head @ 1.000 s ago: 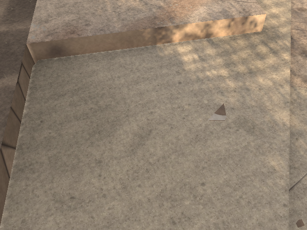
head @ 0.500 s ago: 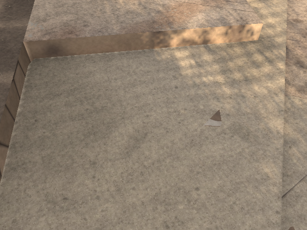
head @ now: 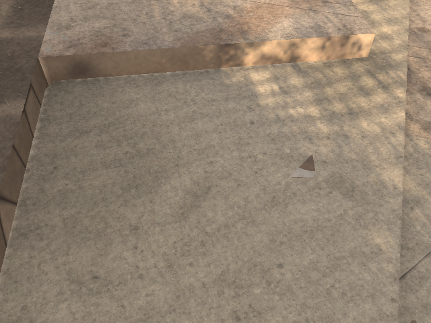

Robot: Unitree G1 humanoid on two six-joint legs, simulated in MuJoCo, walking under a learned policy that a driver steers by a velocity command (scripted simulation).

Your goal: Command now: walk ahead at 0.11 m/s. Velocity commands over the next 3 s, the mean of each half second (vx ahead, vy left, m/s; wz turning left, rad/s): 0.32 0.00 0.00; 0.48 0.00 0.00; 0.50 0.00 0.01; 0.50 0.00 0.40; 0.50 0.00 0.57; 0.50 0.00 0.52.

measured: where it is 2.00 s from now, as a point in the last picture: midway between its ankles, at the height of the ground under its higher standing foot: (209, 190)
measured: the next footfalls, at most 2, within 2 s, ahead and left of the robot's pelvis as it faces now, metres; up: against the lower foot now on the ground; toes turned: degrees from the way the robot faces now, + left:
right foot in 0.66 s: +0.44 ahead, -0.10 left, +0.00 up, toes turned -2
left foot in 1.20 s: +0.75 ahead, +0.14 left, +0.00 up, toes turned +4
